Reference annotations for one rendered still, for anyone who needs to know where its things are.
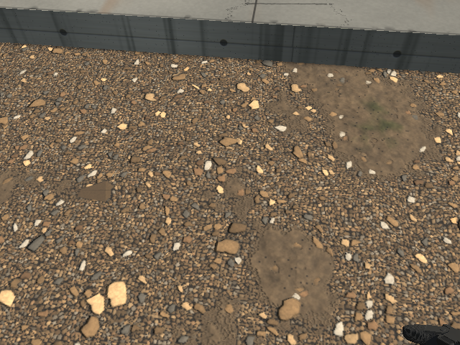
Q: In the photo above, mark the robot right hand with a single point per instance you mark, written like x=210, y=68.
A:
x=431, y=335

